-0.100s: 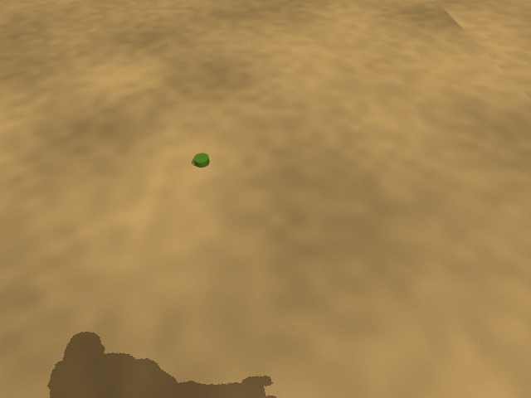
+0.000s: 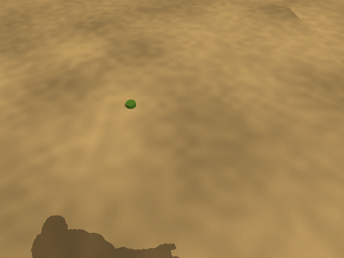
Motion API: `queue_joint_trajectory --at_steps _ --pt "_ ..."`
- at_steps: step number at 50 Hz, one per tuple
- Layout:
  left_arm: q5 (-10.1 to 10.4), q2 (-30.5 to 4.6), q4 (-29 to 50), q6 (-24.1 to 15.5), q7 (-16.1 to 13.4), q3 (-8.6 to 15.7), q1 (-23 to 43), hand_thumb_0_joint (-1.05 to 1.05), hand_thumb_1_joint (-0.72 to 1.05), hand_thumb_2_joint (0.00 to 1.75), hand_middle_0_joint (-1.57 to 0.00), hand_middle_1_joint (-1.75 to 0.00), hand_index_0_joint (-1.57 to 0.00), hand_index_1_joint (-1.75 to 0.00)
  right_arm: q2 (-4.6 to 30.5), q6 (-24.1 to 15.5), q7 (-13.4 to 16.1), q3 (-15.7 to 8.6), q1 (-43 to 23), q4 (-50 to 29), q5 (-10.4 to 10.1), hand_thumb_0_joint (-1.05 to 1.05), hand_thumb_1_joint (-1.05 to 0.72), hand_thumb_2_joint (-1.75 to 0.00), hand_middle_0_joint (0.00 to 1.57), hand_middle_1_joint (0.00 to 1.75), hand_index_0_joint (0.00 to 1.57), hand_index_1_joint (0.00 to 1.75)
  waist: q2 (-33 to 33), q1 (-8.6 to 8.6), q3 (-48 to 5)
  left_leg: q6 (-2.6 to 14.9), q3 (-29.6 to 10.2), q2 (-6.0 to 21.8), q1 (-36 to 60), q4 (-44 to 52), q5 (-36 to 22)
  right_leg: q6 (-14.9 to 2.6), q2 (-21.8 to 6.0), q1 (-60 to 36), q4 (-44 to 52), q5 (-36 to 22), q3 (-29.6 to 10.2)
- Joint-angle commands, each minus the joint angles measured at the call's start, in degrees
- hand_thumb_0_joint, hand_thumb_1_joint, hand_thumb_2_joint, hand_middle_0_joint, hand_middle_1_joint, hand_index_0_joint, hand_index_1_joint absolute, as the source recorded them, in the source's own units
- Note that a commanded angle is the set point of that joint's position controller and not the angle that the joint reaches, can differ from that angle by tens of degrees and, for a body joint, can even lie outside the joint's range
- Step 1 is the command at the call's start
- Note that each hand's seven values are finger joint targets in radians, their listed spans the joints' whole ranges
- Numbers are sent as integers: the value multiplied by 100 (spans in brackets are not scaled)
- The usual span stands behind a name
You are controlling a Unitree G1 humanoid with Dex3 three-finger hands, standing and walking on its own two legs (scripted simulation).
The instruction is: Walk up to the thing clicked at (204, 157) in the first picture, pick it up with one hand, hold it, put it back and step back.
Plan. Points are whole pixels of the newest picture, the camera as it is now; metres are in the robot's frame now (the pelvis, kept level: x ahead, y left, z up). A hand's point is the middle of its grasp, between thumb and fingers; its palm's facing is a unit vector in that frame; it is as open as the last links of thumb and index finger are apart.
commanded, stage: stand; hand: left
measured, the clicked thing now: (130, 104) +1.44 +0.35 -0.76
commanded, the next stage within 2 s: walk up in 1.02 s
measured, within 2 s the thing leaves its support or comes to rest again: neither
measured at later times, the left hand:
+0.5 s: hand out of the picture +0.07 +0.25 -0.16, palm faces -0.02 -0.94 -0.34, open 7.4 cm
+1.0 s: hand out of the picture +0.08 +0.25 -0.16, palm faces -0.02 -0.94 -0.34, open 7.4 cm
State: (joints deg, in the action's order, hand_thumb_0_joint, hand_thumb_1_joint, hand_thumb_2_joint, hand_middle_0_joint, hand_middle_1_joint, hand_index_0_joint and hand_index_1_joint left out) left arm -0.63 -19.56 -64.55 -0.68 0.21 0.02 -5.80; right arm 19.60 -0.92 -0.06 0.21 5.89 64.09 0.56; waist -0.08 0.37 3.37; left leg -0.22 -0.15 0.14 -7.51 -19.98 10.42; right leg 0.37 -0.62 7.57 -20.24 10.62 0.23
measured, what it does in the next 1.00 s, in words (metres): stands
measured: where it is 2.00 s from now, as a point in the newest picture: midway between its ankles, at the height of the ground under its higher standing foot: (162, 242)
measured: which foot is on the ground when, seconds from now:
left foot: down 0.00-1.00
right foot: down 0.00-1.00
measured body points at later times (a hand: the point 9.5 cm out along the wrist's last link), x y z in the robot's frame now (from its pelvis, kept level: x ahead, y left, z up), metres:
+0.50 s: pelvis +0.00 +0.00 +0.00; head +0.01 +0.00 +0.45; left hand +0.08 +0.30 -0.13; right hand +0.08 -0.30 -0.13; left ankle +0.01 +0.12 -0.75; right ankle +0.01 -0.12 -0.75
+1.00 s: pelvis +0.01 +0.00 +0.00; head +0.02 +0.00 +0.45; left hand +0.08 +0.30 -0.13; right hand +0.08 -0.30 -0.13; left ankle +0.01 +0.12 -0.75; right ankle +0.01 -0.12 -0.75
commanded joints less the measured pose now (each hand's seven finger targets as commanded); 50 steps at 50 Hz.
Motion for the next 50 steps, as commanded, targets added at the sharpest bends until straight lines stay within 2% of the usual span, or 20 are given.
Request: queue_joint_trajectory --at_steps 1,4,13,15,16,17,18,31,35,37,46,50 --pt "20 -1187 375 -129 -57 201 228 0 90 90 -20 -30 -20 -30 1211 -130 58 -227 -176 -337 -11 0 -90 -90 20 30 20 30 -29 -34 -530 181 -530 698 84 332 -605 -203 -673 -127 330 -606 -522" --pt "17 -1191 354 -132 -60 198 192 0 90 90 -20 -30 -20 -30 1213 -126 54 -229 -230 -338 -21 0 -90 -90 20 30 20 30 -9 -10 -563 185 -562 715 163 326 -746 -199 -669 -131 335 -671 -514" --pt "14 -1229 348 -125 -61 225 199 0 90 90 -20 -30 -20 -30 1211 -110 51 -227 -166 -328 -6 0 -90 -90 20 30 20 30 -12 -45 -474 167 -545 673 42 407 -476 -198 -671 -140 401 -485 -515" --pt "12 -1228 370 -134 -61 215 167 0 90 90 -20 -30 -20 -30 1211 -113 47 -229 -224 -343 -13 0 -90 -90 20 30 20 30 17 -11 -519 174 -562 714 154 370 -648 -199 -671 -110 398 -537 -496" --pt "15 -1248 371 -133 -68 226 202 0 90 90 -20 -30 -20 -30 1200 -107 50 -231 -149 -335 -6 0 -90 -90 20 30 20 30 45 -51 -510 163 -559 690 85 389 -628 -196 -666 -134 397 -524 -503" --pt "21 -1205 365 -138 -61 206 146 0 90 90 -20 -30 -20 -30 1232 -111 47 -226 -194 -330 -9 0 -90 -90 20 30 20 30 -17 -13 -453 162 -565 703 104 374 -656 -183 -659 -99 430 -526 -493" --pt "12 -1227 359 -132 -67 213 182 0 90 90 -20 -30 -20 -30 1214 -103 53 -231 -183 -334 -14 0 -90 -90 20 30 20 30 -10 -51 -484 165 -561 691 88 384 -580 -190 -672 -116 425 -497 -498" --pt "13 -1241 384 -125 -66 217 172 0 90 90 -20 -30 -20 -30 1227 -119 60 -216 -147 -328 -18 0 -90 -90 20 30 20 30 -15 -34 -560 167 -559 722 161 373 -823 -194 -697 -251 366 -738 -494" --pt "17 -1212 370 -118 -60 207 132 0 90 90 -20 -30 -20 -30 1237 -114 58 -218 -148 -299 -16 0 -90 -90 20 30 20 30 -17 -27 -442 134 -565 699 142 417 -758 -181 -659 -140 426 -622 -481" --pt "16 -1244 372 -110 -70 212 147 0 90 90 -20 -30 -20 -30 1228 -93 57 -220 -139 -311 -9 0 -90 -90 20 30 20 30 18 -35 -397 140 -579 693 31 470 -546 -180 -652 -147 459 -384 -464" --pt "17 -1247 394 -134 -70 205 135 0 90 90 -20 -30 -20 -30 1235 -109 49 -224 -153 -323 -19 0 -90 -90 20 30 20 30 -10 -27 -562 155 -582 718 157 386 -895 -194 -703 -274 393 -796 -477" --pt "10 -1274 371 -119 -71 213 130 0 90 90 -20 -30 -20 -30 1204 -108 58 -214 -134 -309 -14 0 -90 -90 20 30 20 30 21 -44 -461 148 -587 710 135 445 -748 -176 -681 -197 420 -611 -459"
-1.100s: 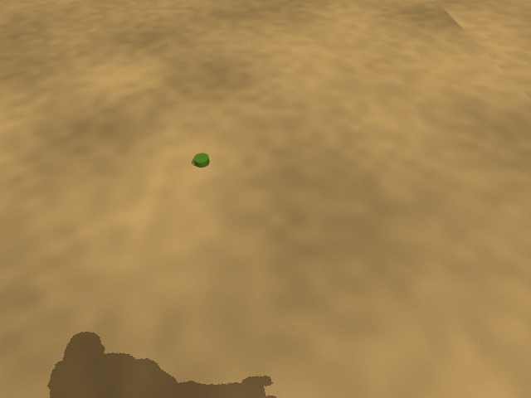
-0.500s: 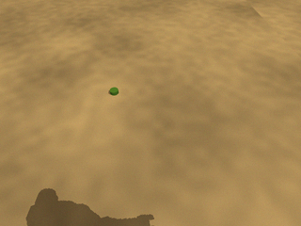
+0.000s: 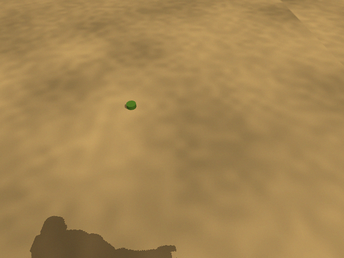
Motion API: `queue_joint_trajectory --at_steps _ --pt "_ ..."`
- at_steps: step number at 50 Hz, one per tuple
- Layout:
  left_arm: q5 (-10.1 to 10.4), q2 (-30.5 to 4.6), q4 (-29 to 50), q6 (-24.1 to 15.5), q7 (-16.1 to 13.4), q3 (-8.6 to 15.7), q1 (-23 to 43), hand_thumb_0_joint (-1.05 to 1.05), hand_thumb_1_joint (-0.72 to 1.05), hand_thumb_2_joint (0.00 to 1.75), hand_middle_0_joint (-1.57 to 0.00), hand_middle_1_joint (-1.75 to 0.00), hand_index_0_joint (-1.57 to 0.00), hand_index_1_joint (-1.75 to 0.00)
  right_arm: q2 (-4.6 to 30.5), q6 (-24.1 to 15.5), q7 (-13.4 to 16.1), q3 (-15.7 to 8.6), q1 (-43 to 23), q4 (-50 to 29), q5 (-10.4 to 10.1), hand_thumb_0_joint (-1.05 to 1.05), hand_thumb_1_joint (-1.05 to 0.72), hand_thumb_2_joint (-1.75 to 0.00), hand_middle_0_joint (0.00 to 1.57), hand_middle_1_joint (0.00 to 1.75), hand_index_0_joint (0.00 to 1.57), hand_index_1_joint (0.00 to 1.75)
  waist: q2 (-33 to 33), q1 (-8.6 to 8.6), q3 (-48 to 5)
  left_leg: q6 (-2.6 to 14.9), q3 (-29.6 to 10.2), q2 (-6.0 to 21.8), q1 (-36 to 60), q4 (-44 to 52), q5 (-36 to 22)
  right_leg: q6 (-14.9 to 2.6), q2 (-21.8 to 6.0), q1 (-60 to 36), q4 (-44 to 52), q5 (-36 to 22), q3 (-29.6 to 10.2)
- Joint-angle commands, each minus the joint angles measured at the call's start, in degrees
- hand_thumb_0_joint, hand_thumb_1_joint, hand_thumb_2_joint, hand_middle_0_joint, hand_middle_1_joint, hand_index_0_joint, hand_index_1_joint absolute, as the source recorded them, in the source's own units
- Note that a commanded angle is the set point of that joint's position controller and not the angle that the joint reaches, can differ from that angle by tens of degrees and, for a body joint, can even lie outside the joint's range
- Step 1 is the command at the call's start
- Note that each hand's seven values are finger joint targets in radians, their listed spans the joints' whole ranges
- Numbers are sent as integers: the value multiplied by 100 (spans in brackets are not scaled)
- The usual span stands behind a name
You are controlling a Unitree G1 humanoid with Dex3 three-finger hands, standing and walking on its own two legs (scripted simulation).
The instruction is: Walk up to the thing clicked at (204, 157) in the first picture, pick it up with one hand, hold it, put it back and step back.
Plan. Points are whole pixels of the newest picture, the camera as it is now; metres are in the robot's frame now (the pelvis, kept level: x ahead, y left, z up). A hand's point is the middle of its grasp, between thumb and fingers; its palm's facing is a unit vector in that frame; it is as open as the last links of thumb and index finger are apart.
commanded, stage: stand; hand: left
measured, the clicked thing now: (131, 105) +1.44 +0.34 -0.77
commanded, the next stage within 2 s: walk up in 0.02 s
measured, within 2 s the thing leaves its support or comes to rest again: neither
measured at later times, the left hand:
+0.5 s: hand out of the picture +0.11 +0.37 -0.18, palm faces +0.06 -0.93 -0.37, open 7.4 cm
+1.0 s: hand (80, 157) +0.47 +0.32 -0.13, palm faces +0.05 -0.92 -0.38, open 7.4 cm
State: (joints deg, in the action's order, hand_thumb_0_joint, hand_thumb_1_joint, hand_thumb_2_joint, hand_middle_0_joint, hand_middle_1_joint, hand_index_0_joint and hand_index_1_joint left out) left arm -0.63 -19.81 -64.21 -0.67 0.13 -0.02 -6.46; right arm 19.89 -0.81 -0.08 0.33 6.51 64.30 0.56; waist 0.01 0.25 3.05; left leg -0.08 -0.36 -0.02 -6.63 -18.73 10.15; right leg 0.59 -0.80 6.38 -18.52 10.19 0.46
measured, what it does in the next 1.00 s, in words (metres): walks ahead: left foot, then right foot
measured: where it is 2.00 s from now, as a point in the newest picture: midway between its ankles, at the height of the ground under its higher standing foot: (159, 170)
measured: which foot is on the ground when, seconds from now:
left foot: down 0.00-0.16, up 0.18-0.38, down 0.40-0.90, up 0.92-1.00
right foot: down 0.00-0.44, up 0.46-0.84, down 0.86-1.00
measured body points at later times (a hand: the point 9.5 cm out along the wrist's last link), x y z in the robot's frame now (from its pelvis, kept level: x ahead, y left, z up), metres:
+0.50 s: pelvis +0.12 +0.07 -0.03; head +0.13 +0.09 +0.42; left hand +0.11 +0.41 -0.16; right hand +0.24 -0.26 -0.11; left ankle +0.16 +0.19 -0.75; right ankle +0.03 -0.10 -0.70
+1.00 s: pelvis +0.37 +0.05 -0.02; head +0.39 +0.03 +0.43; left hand +0.47 +0.37 -0.11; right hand +0.42 -0.26 -0.15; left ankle +0.26 +0.18 -0.66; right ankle +0.43 -0.06 -0.75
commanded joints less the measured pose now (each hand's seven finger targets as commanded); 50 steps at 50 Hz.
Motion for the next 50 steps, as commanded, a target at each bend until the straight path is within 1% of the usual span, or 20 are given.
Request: queue_joint_trajectory --at_steps 1,3,6,8,10,14,17,20,21,22,23,27,32,38,41,43,44,45,46,50 --pt "-74 -1862 640 -212 126 605 -94 0 90 90 -20 -30 -20 -30 1750 -198 -108 -616 236 -620 69 0 -90 -90 20 30 20 30 36 -28 -995 599 -786 539 4 -99 2404 -391 -347 -134 -396 2219 -299" --pt "-149 -1674 719 -235 214 626 -9 0 90 90 -20 -30 -20 -30 1757 -175 -212 -659 29 -710 142 0 -90 -90 20 30 20 30 -285 56 -73 714 -1119 684 -1075 10 3459 -463 -382 652 -753 3016 -439" --pt "-131 -1601 768 -305 250 699 -537 0 90 90 -20 -30 -20 -30 1488 -231 -273 -670 -453 -1074 130 0 -90 -90 20 30 20 30 -4 432 169 575 -1029 592 -1849 -642 2240 -714 -723 158 -462 2403 -903" --pt "-177 -2112 567 -387 188 867 -1510 0 90 90 -20 -30 -20 -30 1175 -269 -277 -612 -959 -1377 98 0 -90 -90 20 30 20 30 1064 953 -5 207 10 -130 -3801 -2515 1753 -1318 -1917 -1934 966 2591 -2616" --pt "-166 -2256 901 -400 181 930 -993 0 90 90 -20 -30 -20 -30 1433 -296 -250 -676 -670 -1386 147 0 -90 -90 20 30 20 30 482 656 151 153 -548 330 -3705 -3016 1759 -1614 -2434 -1441 1184 2658 -2980" --pt "-180 -2119 1331 -439 219 844 -7 0 90 90 -20 -30 -20 -30 1570 -318 -428 -769 54 -1222 63 0 -90 -90 20 30 20 30 943 53 419 122 -418 727 -2329 -2306 1480 -1311 -1855 -135 1004 2149 -1417" --pt "-133 -2037 1381 -436 265 784 -34 0 90 90 -20 -30 -20 -30 1466 -325 -475 -818 301 -1220 66 0 -90 -90 20 30 20 30 777 -67 281 97 124 460 -1165 -1518 404 -971 -1279 492 435 1406 -379" --pt "-69 -1674 1384 -363 323 656 -364 0 90 90 -20 -30 -20 -30 1635 -336 -358 -1019 1698 -840 137 0 -90 -90 20 30 20 30 -402 -745 -578 241 542 -79 1639 -1105 59 -667 -563 1871 -2173 71 577" --pt "-65 -1263 1429 -333 320 525 -667 0 90 90 -20 -30 -20 -30 2034 -355 -268 -1160 2384 -765 235 0 -90 -90 20 30 20 30 -1631 -1002 -862 524 -625 635 2314 -569 1539 -489 -119 2818 -3918 1484 666" --pt "-53 -1144 1588 -332 299 497 -732 0 90 90 -20 -30 -20 -30 2529 -399 -219 -1190 2238 -992 232 0 -90 -90 20 30 20 30 -1978 -875 -849 988 -3648 2016 1942 605 3469 -356 414 3590 -4814 2394 -155" --pt "-46 -1804 1509 -292 237 606 -609 0 90 90 -20 -30 -20 -30 2642 -399 -255 -1184 1516 -1243 21 0 -90 -90 20 30 20 30 -1183 -663 -562 1538 -4183 2472 1192 1036 3934 -412 -59 3329 -5046 2197 -586" --pt "83 -1853 1136 -298 298 588 -1014 0 90 90 -20 -30 -20 -30 1918 -484 -196 -857 723 -1536 -26 0 -90 -90 20 30 20 30 -473 -31 322 1020 -1588 1562 -299 735 1861 -287 -594 2710 -4253 897 -709" --pt "-13 -1631 1400 -248 477 606 -723 0 90 90 -20 -30 -20 -30 1948 -591 -221 -839 814 -1662 -28 0 -90 -90 20 30 20 30 -810 -55 528 1272 -869 1552 -593 1038 1340 19 -743 2439 -2982 291 -234" --pt "-39 -1409 1726 -334 560 615 160 0 90 90 -20 -30 -20 -30 1945 -590 -210 -828 1127 -1693 -47 0 -90 -90 20 30 20 30 -579 -263 286 1076 -323 1347 -240 468 -263 -192 -502 1824 -1599 -567 128" --pt "-31 -1392 1689 -363 506 644 -29 0 90 90 -20 -30 -20 -30 1938 -510 -150 -837 1229 -1757 -36 0 -90 -90 20 30 20 30 -427 -142 -131 937 -143 1296 48 -401 -1587 -316 -204 1110 -1366 -253 422" --pt "-31 -1672 1400 -422 398 791 -1151 0 90 90 -20 -30 -20 -30 1660 -475 -126 -721 1343 -1835 -21 0 -90 -90 20 30 20 30 364 437 -854 682 282 831 -427 -2436 -1970 -500 -12 -631 -1003 21 460" --pt "-59 -2049 1297 -459 333 952 -1802 0 90 90 -20 -30 -20 -30 1308 -483 -129 -594 1674 -1890 -34 0 -90 -90 20 30 20 30 1360 670 -1287 465 503 434 -1536 -3976 -752 -704 -808 -1736 -788 950 -733" --pt "-14 -2446 1405 -483 286 1010 -1919 0 90 90 -20 -30 -20 -30 1233 -477 -130 -536 1820 -1967 -95 0 -90 -90 20 30 20 30 1947 597 -1314 262 447 -249 -2957 -4922 1749 -1332 -2253 -2408 23 1288 -3370" --pt "82 -2493 1476 -458 259 996 -1644 0 90 90 -20 -30 -20 -30 1765 -437 -53 -642 1553 -1828 -49 0 -90 -90 20 30 20 30 1530 637 -1080 251 18 99 -3189 -5260 1985 -1712 -2551 -2044 166 1321 -3903" --pt "144 -1813 1690 -460 171 760 -897 0 90 90 -20 -30 -20 -30 1522 -399 -157 -613 1462 -1620 -133 0 -90 -90 20 30 20 30 826 109 -108 270 -357 500 -2355 -4724 1045 -1249 -1468 60 66 -738 -1209"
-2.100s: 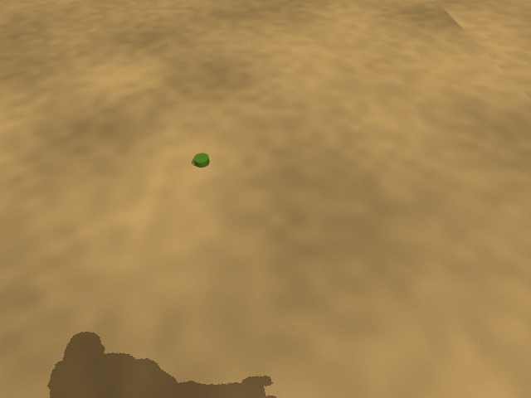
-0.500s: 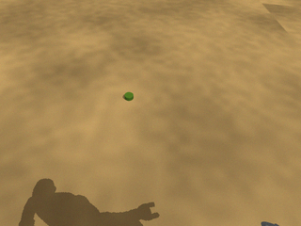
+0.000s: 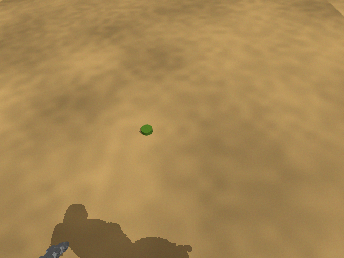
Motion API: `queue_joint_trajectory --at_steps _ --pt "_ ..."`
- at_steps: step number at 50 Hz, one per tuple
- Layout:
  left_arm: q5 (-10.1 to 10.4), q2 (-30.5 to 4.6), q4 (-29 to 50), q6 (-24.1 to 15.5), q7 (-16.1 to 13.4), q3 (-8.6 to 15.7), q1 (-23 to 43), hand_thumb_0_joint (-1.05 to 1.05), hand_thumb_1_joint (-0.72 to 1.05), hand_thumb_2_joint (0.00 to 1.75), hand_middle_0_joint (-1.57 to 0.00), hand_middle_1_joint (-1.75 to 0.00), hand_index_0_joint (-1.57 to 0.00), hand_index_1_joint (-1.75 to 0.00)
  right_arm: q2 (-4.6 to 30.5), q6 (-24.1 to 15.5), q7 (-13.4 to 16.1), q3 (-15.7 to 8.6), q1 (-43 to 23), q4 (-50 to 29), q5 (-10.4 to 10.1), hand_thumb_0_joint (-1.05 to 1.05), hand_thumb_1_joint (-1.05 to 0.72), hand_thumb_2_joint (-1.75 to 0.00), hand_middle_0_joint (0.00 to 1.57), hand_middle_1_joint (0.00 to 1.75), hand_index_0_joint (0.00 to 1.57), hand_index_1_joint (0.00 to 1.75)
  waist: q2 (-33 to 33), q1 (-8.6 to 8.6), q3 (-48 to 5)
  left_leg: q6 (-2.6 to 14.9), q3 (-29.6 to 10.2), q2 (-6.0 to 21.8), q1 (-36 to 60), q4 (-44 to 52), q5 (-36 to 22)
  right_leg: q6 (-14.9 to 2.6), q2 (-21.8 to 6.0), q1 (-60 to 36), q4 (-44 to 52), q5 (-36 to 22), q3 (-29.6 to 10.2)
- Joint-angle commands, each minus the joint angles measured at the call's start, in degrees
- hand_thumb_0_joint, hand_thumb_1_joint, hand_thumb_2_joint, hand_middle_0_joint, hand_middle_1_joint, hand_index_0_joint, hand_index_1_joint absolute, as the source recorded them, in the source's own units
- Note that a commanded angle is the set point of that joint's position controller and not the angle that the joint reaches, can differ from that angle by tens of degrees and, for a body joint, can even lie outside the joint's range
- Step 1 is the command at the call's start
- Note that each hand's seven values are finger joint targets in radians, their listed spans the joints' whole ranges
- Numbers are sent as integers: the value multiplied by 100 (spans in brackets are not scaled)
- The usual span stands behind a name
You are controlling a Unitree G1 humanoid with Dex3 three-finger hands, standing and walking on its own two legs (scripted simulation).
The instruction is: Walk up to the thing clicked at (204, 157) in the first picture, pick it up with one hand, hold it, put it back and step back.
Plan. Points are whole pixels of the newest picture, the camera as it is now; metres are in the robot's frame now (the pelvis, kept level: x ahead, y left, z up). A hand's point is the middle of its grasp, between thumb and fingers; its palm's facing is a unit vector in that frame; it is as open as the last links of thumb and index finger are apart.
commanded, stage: walk up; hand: left
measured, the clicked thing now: (146, 130) +1.09 +0.23 -0.75
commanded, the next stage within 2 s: none
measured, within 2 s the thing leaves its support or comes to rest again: neither
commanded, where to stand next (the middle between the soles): +0.72 -0.02 m, yaw +1 degrees
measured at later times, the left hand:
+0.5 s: hand (73, 214) +0.28 +0.31 -0.15, palm faces -0.06 -0.95 -0.31, open 7.4 cm
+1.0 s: hand (106, 147) +0.49 +0.24 -0.11, palm faces -0.03 -0.92 -0.39, open 7.4 cm
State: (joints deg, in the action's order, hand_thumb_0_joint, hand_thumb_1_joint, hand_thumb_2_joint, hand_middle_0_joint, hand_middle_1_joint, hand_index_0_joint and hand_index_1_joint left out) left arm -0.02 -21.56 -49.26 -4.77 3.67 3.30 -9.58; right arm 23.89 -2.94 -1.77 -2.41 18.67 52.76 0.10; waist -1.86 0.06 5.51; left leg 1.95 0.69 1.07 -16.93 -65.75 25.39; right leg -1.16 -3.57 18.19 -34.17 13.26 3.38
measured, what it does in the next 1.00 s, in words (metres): walks ahead: left foot, then right foot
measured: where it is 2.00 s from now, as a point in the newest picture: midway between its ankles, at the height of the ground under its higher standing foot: (182, 179)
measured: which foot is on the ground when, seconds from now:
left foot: up 0.00-0.26, down 0.28-0.78, up 0.80-1.00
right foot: down 0.00-0.30, up 0.32-0.72, down 0.74-1.00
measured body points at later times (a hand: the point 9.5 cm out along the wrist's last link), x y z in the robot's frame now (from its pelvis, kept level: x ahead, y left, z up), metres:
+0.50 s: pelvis +0.22 +0.04 +0.01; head +0.24 +0.08 +0.46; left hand +0.28 +0.36 -0.13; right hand +0.28 -0.28 -0.08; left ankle +0.25 +0.14 -0.73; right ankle +0.25 -0.12 -0.66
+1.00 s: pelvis +0.40 -0.03 +0.01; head +0.42 -0.05 +0.46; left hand +0.49 +0.29 -0.08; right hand +0.46 -0.34 -0.12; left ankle +0.43 +0.13 -0.66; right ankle +0.43 -0.13 -0.73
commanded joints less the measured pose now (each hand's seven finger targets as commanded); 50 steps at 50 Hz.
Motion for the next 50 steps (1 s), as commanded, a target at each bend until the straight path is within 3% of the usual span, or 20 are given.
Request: queue_joint_trajectory --at_steps 1,5,10,13,14,15,16,17,20,22,27,34,36,37,38,39,40,41,45,50 --pt "67 -1587 201 -69 -173 410 -551 0 90 90 -20 -30 -20 -30 1080 -150 -30 -341 315 -454 -52 0 -90 -90 20 30 20 30 1120 68 -213 46 -346 366 -1137 209 -711 -1002 -993 -724 1720 -995 -1227" --pt "-19 -1646 466 -126 -135 401 -386 0 90 90 -20 -30 -20 -30 1008 -106 -179 -393 -22 -562 30 0 -90 -90 20 30 20 30 1056 54 -59 -220 3 499 -1160 1640 -1006 -1223 -959 -412 1988 -232 -675" --pt "-54 -1805 576 -117 -58 416 -464 0 90 90 -20 -30 -20 -30 975 -244 -231 -458 -462 -716 77 0 -90 -90 20 30 20 30 919 146 -297 -210 211 465 -112 3046 -1742 -1086 -1115 -174 1632 82 -689" --pt "-84 -1528 606 -52 -64 297 -483 0 90 90 -20 -30 -20 -30 1267 -313 -126 -621 703 -307 125 0 -90 -90 20 30 20 30 -90 -502 -1014 -24 486 36 1759 3395 -1660 -725 -620 292 -294 -464 -240" --pt "-48 -1196 603 -27 -87 190 -745 0 90 90 -20 -30 -20 -30 1606 -341 -40 -732 1280 -195 203 0 -90 -90 20 30 20 30 -1165 -787 -1271 201 -291 560 2360 3968 -555 -528 -165 884 -1938 -144 124" --pt "-4 -788 621 9 -83 83 -1141 0 90 90 -20 -30 -20 -30 1992 -373 18 -790 1176 -402 238 0 -90 -90 20 30 20 30 -1939 -584 -1201 605 -2929 1948 2826 4614 419 -225 581 2229 -3121 1788 -165" --pt "-4 -1439 478 92 -175 222 -1175 0 90 90 -20 -30 -20 -30 2065 -377 32 -776 827 -623 62 0 -90 -90 20 30 20 30 -868 -507 -1066 958 -3934 2460 2288 5254 1049 -235 457 2174 -3417 1711 -722" --pt "-34 -1661 415 104 -221 245 -990 0 90 90 -20 -30 -20 -30 2075 -357 24 -786 509 -641 -20 0 -90 -90 20 30 20 30 -805 -418 -673 1191 -3946 2559 1817 5346 1111 -293 165 2257 -3709 1538 -883" --pt "42 -1568 132 123 -154 263 -1091 0 90 90 -20 -30 -20 -30 1451 -408 69 -511 21 -740 -37 0 -90 -90 20 30 20 30 -475 -65 -98 428 -1528 1574 767 5219 -1047 -153 -103 1579 -2977 562 -1120" --pt "36 -1469 41 163 -91 271 -1259 0 90 90 -20 -30 -20 -30 1408 -442 50 -492 16 -729 -36 0 -90 -90 20 30 20 30 -685 5 -226 676 -947 1433 623 5115 -1737 -34 -117 1221 -2776 414 -812" --pt "-57 -1303 320 207 52 247 -582 0 90 90 -20 -30 -20 -30 1527 -447 53 -531 198 -819 -6 0 -90 -90 20 30 20 30 -644 -170 -130 1056 -538 1483 988 5245 -1821 157 -301 1495 -1540 -7 -463" --pt "-65 -1118 415 119 116 276 -88 0 90 90 -20 -30 -20 -30 1537 -334 54 -508 182 -871 -9 0 -90 -90 20 30 20 30 -558 -187 -283 830 -126 1290 817 4496 -2511 -65 -27 343 -49 -492 -1" --pt "-73 -1186 270 88 80 328 -526 0 90 90 -20 -30 -20 -30 1565 -278 75 -519 0 -956 -12 0 -90 -90 20 30 20 30 -351 96 -429 755 -160 1331 523 3973 -2177 -133 80 -474 251 -493 132" --pt "-89 -1372 157 30 31 415 -908 0 90 90 -20 -30 -20 -30 1351 -264 78 -436 109 -977 2 0 -90 -90 20 30 20 30 172 285 -690 623 19 1094 283 3046 -2480 -201 160 -1243 451 -295 -7" --pt "-110 -1672 10 -39 -40 543 -1439 0 90 90 -20 -30 -20 -30 957 -269 70 -294 427 -983 -13 0 -90 -90 20 30 20 30 1203 497 -1091 412 340 621 -234 1605 -1908 -337 -264 -2021 879 356 -712" --pt "-110 -2122 119 -87 -109 650 -1552 0 90 90 -20 -30 -20 -30 572 -249 51 -143 703 -1058 -23 0 -90 -90 20 30 20 30 2266 441 -1166 120 419 -39 -1424 504 341 -629 -1563 -2598 1530 1262 -2836" --pt "-30 -2273 110 -54 -108 650 -1495 0 90 90 -20 -30 -20 -30 1183 -174 105 -294 487 -908 -6 0 -90 -90 20 30 20 30 1833 562 -849 53 96 -95 -1951 -58 543 -1162 -2037 -2386 2001 1582 -3948" --pt "24 -2185 201 -25 -130 625 -1301 0 90 90 -20 -30 -20 -30 1423 -169 133 -334 348 -814 13 0 -90 -90 20 30 20 30 1471 477 -613 34 -184 119 -2013 -255 394 -1388 -2064 -2088 1953 1193 -3864" --pt "58 -1602 335 -59 -205 424 -754 0 90 90 -20 -30 -20 -30 1125 -110 38 -300 479 -530 -78 0 -90 -90 20 30 20 30 1126 58 -271 5 -449 317 -1308 376 -533 -823 -1086 -986 1742 -995 -1480" --pt "-14 -1542 560 -103 -183 404 -763 0 90 90 -20 -30 -20 -30 1032 -61 -86 -350 205 -611 30 0 -90 -90 20 30 20 30 1031 116 -210 -222 -221 338 -1363 1406 -1070 -1102 -1005 -847 2042 -411 -902"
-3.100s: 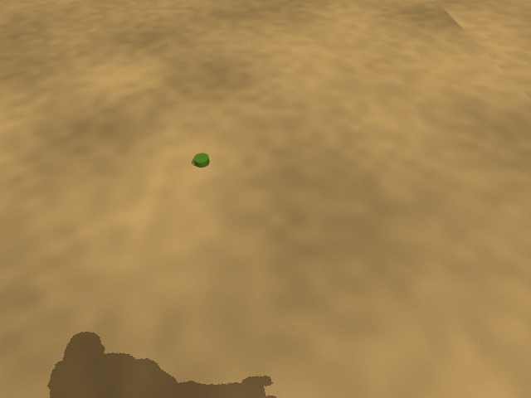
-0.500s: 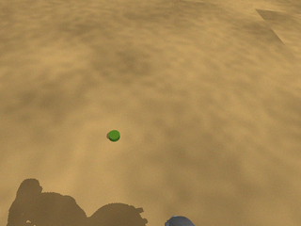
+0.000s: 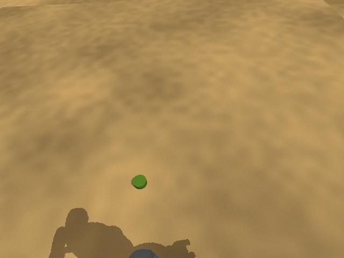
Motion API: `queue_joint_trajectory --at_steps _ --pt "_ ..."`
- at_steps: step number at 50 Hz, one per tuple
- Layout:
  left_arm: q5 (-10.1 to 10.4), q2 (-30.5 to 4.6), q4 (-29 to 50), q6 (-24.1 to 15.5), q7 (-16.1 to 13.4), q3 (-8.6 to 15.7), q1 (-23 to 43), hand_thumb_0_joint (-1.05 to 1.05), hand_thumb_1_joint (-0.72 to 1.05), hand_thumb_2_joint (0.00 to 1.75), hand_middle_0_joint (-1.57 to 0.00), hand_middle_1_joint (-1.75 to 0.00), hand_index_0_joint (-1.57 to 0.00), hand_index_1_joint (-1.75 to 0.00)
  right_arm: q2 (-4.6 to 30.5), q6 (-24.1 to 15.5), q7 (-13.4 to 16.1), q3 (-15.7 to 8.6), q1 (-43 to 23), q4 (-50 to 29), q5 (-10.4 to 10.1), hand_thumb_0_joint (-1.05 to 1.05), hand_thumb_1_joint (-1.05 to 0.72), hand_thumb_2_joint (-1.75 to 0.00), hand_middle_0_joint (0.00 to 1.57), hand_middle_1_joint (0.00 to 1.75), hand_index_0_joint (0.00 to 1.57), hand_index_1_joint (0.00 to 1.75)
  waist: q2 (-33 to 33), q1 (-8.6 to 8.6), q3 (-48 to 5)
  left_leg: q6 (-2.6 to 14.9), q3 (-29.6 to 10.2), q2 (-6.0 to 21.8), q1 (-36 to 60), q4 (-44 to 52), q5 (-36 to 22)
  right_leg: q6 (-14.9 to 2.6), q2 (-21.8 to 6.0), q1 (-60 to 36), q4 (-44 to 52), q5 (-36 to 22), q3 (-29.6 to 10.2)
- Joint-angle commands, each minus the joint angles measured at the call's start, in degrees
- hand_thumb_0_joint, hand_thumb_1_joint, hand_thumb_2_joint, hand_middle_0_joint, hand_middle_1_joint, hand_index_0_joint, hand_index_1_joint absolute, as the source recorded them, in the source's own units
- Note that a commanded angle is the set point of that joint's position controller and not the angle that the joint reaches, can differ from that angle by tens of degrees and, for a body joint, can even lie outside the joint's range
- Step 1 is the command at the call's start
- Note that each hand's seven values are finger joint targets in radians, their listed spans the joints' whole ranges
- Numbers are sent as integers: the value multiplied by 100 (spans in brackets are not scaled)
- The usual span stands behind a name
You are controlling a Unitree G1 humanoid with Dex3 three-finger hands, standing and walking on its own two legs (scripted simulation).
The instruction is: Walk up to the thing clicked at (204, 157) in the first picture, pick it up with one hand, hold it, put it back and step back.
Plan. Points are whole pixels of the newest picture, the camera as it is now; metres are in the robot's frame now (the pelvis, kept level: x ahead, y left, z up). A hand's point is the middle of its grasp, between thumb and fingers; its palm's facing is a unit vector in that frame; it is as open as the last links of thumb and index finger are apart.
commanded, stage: walk up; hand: left
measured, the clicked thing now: (140, 181) +0.68 +0.27 -0.76
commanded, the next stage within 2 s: none
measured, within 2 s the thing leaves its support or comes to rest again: neither
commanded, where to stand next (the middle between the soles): +0.31 +0.01 m, yaw +2 degrees
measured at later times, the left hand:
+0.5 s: hand (68, 253) +0.18 +0.31 -0.16, palm faces +0.00 -0.95 -0.31, open 7.4 cm
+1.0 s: hand (90, 206) +0.30 +0.27 -0.15, palm faces +0.03 -0.92 -0.39, open 7.4 cm
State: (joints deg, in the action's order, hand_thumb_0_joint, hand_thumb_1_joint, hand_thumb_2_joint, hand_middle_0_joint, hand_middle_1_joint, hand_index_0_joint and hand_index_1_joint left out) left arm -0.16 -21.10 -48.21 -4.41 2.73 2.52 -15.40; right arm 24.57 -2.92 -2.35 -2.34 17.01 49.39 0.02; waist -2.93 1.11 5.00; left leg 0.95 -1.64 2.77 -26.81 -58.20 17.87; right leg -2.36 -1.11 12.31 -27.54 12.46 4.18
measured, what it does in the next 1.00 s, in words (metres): walks ahead: left foot, then right foot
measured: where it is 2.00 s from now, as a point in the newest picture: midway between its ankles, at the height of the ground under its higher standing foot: (182, 252)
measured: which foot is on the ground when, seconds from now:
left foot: up 0.00-0.20, down 0.22-0.72, up 0.74-1.00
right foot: down 0.00-0.26, up 0.28-0.66, down 0.68-1.00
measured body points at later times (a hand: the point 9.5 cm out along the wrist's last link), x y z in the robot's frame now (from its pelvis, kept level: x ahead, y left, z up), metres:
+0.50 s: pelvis +0.15 +0.04 +0.00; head +0.16 +0.07 +0.45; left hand +0.18 +0.36 -0.14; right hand +0.23 -0.28 -0.09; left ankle +0.18 +0.14 -0.74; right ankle +0.22 -0.14 -0.68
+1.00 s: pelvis +0.23 +0.01 -0.01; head +0.26 -0.01 +0.44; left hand +0.30 +0.32 -0.12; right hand +0.31 -0.30 -0.14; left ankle +0.26 +0.14 -0.73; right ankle +0.29 -0.12 -0.74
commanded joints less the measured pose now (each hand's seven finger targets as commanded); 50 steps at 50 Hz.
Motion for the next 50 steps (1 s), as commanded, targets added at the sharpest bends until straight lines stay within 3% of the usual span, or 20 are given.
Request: queue_joint_trajectory --at_steps 1,3,7,9,11,12,13,14,15,17,19,26,31,34,35,36,37,41,47,50 --pt "-24 -1644 490 -133 -82 503 -152 0 90 90 -20 -30 -20 -30 955 -67 -42 -364 235 -317 69 0 -90 -90 20 30 20 30 1088 38 -85 -166 40 245 -397 917 -310 -1060 -1325 -154 1463 130 -982" --pt "-55 -1684 520 -114 -57 524 -243 0 90 90 -20 -30 -20 -30 951 -102 -71 -371 -83 -375 103 0 -90 -90 20 30 20 30 1028 159 19 -159 129 323 -279 1518 -419 -1073 -1373 -50 1452 685 -1002" --pt "-45 -1711 531 -82 -27 500 -398 0 90 90 -20 -30 -20 -30 843 -205 -83 -365 -293 -443 102 0 -90 -90 20 30 20 30 971 229 -124 -74 384 177 222 2294 -763 -983 -1368 -182 992 27 -840" --pt "-29 -1755 570 -39 -19 490 -217 0 90 90 -20 -30 -20 -30 835 -272 -61 -389 -17 -346 101 0 -90 -90 20 30 20 30 772 -47 -338 44 547 55 1028 2785 -950 -900 -1369 35 481 -324 -697" --pt "-30 -1437 615 -5 -35 338 -350 0 90 90 -20 -30 -20 -30 1134 -340 31 -516 780 -79 114 0 -90 -90 20 30 20 30 -95 -444 -841 252 477 -163 2531 3155 -550 -563 -831 560 -1140 -944 -176" --pt "22 -1058 663 3 -40 210 -598 0 90 90 -20 -30 -20 -30 1554 -363 97 -651 1241 -67 210 0 -90 -90 20 30 20 30 -1237 -623 -1179 600 -1070 844 3321 3626 356 -245 -386 1484 -2705 -224 110" --pt "46 -929 595 60 -41 202 -834 0 90 90 -20 -30 -20 -30 1855 -377 153 -683 1129 -270 175 0 -90 -90 20 30 20 30 -1344 -471 -999 1047 -3256 1933 3645 4251 1033 -31 335 2721 -3402 1670 -92" --pt "-26 -1579 430 151 -134 362 -743 0 90 90 -20 -30 -20 -30 1897 -338 129 -711 944 -317 5 0 -90 -90 20 30 20 30 -809 -503 -816 1431 -3525 2230 3222 4288 1354 -86 -110 2639 -3866 1910 -589" --pt "-45 -1694 409 160 -152 345 -534 0 90 90 -20 -30 -20 -30 1723 -305 138 -678 753 -352 -11 0 -90 -90 20 30 20 30 -430 -427 -371 1427 -3164 2097 2575 4396 1170 -83 -258 2613 -3958 1704 -767" --pt "-6 -1569 239 182 -101 353 -557 0 90 90 -20 -30 -20 -30 1370 -327 174 -494 407 -451 -10 0 -90 -90 20 30 20 30 -133 -230 -47 789 -1724 1437 1863 4455 223 -27 -348 2146 -3538 964 -1123" --pt "6 -1499 96 241 -33 355 -857 0 90 90 -20 -30 -20 -30 1351 -368 163 -475 266 -454 -38 0 -90 -90 20 30 20 30 -423 -117 -10 724 -1001 1173 1466 4538 107 29 -379 1831 -3327 544 -811" --pt "-58 -1270 38 217 29 337 -441 0 90 90 -20 -30 -20 -30 1340 -291 125 -472 38 -567 50 0 -90 -90 20 30 20 30 -618 -144 256 1113 -300 1088 961 4578 105 338 -535 1416 -1889 70 -403" --pt "-54 -1041 -45 108 -126 257 -248 0 90 90 -20 -30 -20 -30 1223 -114 169 -358 6 -487 17 0 -90 -90 20 30 20 30 -537 -141 -204 1031 -40 1011 1228 3310 -2627 267 -161 640 -885 -258 -78" --pt "-87 -1296 -307 -15 -260 312 -652 0 90 90 -20 -30 -20 -30 773 18 200 -182 -24 -475 -88 0 -90 -90 20 30 20 30 537 132 -808 508 243 478 975 1820 -1425 46 -269 -682 289 -1087 -425" --pt "-126 -1722 -223 -49 -291 419 -570 0 90 90 -20 -30 -20 -30 407 34 203 -62 274 -488 -105 0 -90 -90 20 30 20 30 1741 36 -1019 223 456 40 456 1016 201 -226 -1376 -906 618 -1312 -1944" --pt "-101 -1893 -31 -48 -267 434 -502 0 90 90 -20 -30 -20 -30 539 81 203 -67 470 -434 -45 0 -90 -90 20 30 20 30 1599 -28 -861 146 288 -367 -115 545 1492 -727 -1934 -915 963 -148 -3010" --pt "-71 -2144 -51 4 -268 497 -403 0 90 90 -20 -30 -20 -30 991 106 261 -222 365 -336 -1 0 -90 -90 20 30 20 30 1648 140 -734 172 193 -227 -301 134 1741 -1244 -2217 -883 1010 450 -3412" --pt "-53 -1699 14 51 -300 349 -61 0 90 90 -20 -30 -20 -30 1024 120 231 -248 230 23 -40 0 -90 -90 20 30 20 30 1468 13 -626 47 -53 -11 -271 331 1051 -892 -1428 -565 908 134 -1942" --pt "-96 -1517 80 141 -301 270 312 0 90 90 -20 -30 -20 -30 754 76 208 -173 32 261 48 0 -90 -90 20 30 20 30 1436 38 -658 -90 341 -159 764 1881 327 -851 -1193 124 442 -762 -1080" --pt "6 -1325 72 276 -269 175 647 0 90 90 -20 -30 -20 -30 758 10 276 -204 183 517 92 0 -90 -90 20 30 20 30 961 -214 -638 -19 404 -240 1835 3013 -720 -551 -1133 982 -171 -195 -919"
